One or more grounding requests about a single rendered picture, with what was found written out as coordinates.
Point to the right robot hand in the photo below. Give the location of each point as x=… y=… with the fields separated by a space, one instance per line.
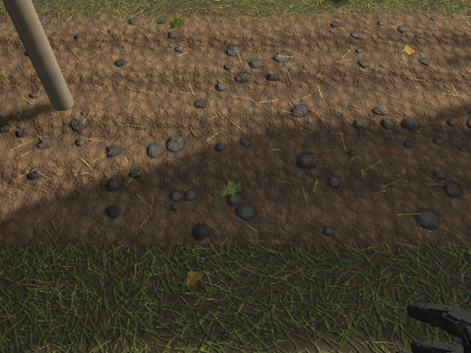
x=451 y=318

